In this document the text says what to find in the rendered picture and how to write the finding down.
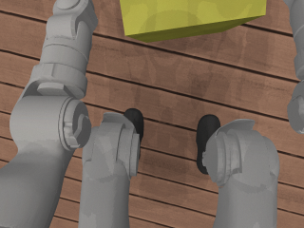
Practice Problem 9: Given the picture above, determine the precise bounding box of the right robot shin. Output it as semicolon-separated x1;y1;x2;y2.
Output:
202;119;280;178

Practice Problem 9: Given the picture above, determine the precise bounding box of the robot left forearm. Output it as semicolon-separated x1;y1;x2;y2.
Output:
9;0;99;137

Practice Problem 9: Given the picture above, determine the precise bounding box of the carton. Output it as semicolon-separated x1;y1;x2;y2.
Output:
120;0;267;43

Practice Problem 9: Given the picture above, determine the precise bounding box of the robot shin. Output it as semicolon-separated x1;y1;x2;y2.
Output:
202;119;280;178
82;112;137;165

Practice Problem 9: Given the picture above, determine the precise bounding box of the robot right forearm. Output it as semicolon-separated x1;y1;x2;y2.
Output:
283;0;304;81

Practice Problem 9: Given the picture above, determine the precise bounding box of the left robot shin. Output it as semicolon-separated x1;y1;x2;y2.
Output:
82;112;137;165

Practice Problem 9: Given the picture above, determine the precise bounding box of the robot right upper arm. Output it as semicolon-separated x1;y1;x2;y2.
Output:
287;79;304;134

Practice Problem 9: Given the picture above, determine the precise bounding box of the robot left upper arm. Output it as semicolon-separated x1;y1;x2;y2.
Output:
0;95;92;228

